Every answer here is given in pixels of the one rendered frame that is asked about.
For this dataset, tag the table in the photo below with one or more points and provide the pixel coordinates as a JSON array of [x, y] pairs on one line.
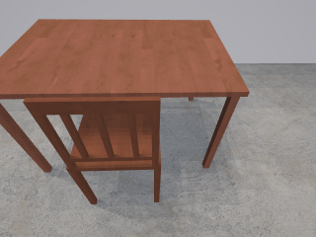
[[85, 58]]

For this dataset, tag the chair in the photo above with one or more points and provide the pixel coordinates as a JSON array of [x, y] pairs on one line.
[[115, 134]]

